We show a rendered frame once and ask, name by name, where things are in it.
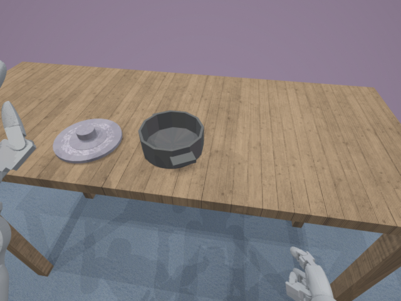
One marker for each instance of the lid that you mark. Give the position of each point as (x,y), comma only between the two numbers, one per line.
(69,148)

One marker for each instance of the knob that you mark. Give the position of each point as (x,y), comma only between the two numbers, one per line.
(86,132)

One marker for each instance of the table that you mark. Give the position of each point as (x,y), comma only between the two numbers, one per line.
(303,152)

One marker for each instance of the right robot hand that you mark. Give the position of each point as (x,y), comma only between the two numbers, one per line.
(313,282)

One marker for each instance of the pot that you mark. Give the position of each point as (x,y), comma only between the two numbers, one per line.
(172,139)

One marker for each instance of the left robot hand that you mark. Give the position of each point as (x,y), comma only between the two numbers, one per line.
(15,150)

